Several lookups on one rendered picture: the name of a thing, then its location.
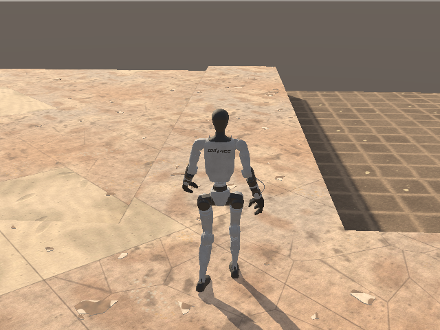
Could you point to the robot left upper arm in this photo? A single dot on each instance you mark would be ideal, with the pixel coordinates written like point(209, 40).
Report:
point(198, 145)

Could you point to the robot left foot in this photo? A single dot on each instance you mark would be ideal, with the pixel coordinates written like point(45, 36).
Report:
point(201, 286)

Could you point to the left robot hand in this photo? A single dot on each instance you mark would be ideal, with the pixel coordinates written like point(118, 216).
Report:
point(187, 189)

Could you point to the robot right thigh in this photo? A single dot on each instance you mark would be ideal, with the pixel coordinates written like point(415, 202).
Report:
point(236, 206)

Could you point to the left robot forearm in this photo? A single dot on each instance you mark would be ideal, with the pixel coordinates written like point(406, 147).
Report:
point(187, 177)

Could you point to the right robot hand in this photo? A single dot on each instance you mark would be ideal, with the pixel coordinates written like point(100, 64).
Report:
point(259, 205)

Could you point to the robot right upper arm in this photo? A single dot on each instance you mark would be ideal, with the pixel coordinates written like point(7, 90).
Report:
point(244, 155)

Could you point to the right robot forearm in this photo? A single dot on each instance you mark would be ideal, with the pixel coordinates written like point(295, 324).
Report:
point(256, 193)

